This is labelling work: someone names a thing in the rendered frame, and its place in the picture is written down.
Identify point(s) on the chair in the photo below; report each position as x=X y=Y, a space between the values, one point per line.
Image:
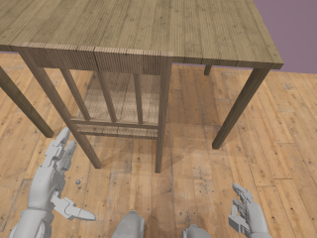
x=126 y=96

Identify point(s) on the robot right hand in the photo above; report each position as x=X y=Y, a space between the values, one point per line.
x=251 y=219

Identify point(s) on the robot left forearm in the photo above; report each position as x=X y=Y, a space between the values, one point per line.
x=33 y=223

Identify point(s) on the table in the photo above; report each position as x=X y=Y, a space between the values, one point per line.
x=209 y=32

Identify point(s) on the robot left shin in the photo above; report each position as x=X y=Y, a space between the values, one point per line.
x=133 y=212

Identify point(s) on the robot left hand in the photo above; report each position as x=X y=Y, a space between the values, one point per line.
x=50 y=175

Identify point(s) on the robot left thigh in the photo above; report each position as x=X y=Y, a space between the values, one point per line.
x=131 y=226

